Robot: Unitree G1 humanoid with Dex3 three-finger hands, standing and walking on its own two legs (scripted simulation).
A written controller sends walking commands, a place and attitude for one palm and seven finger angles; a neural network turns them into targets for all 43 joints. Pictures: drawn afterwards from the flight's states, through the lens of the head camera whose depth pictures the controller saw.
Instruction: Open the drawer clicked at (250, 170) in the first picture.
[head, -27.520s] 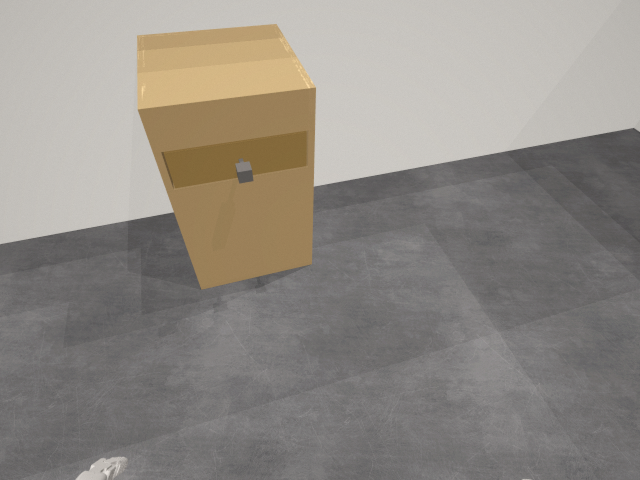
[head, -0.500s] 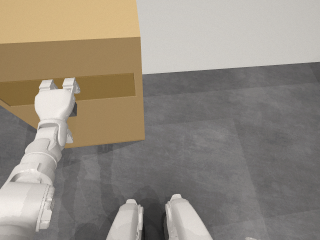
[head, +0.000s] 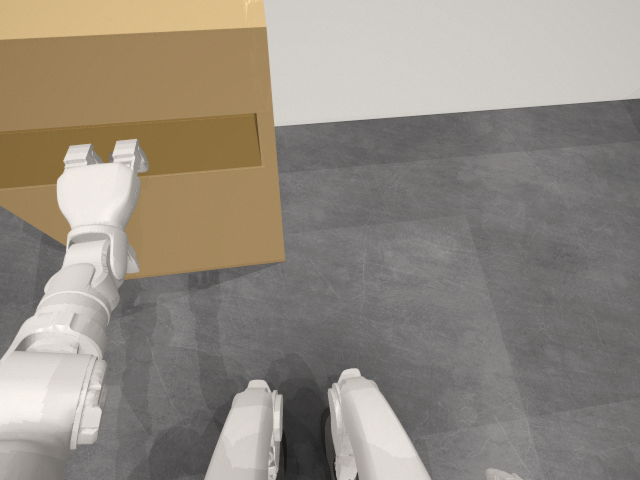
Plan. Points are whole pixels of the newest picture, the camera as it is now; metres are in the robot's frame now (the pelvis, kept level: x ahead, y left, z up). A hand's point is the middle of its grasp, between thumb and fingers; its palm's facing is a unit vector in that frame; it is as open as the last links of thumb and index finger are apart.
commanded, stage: lower the fingers behind the handle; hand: left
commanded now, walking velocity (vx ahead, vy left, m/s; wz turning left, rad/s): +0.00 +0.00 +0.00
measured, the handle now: (114, 178) +0.50 +0.26 -0.05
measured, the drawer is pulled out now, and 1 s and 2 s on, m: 0.00 0.00 0.03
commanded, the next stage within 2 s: close the thumb around the handle in 0.36 s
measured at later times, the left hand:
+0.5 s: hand (117, 209) +0.47 +0.26 -0.07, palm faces -0.04 -0.02 -1.00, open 13.8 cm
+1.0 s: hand (116, 209) +0.47 +0.26 -0.07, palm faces -0.05 -0.03 -1.00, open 7.6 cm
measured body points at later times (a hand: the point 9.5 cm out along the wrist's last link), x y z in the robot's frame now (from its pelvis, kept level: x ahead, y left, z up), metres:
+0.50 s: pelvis +0.00 +0.00 +0.00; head +0.17 +0.02 +0.41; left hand +0.46 +0.26 -0.01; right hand +0.05 -0.27 -0.14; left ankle +0.01 +0.09 -0.58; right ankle +0.05 -0.08 -0.58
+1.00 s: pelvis +0.00 +0.01 +0.00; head +0.17 +0.03 +0.41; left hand +0.46 +0.26 -0.01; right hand +0.05 -0.26 -0.13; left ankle +0.01 +0.09 -0.58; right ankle +0.05 -0.08 -0.58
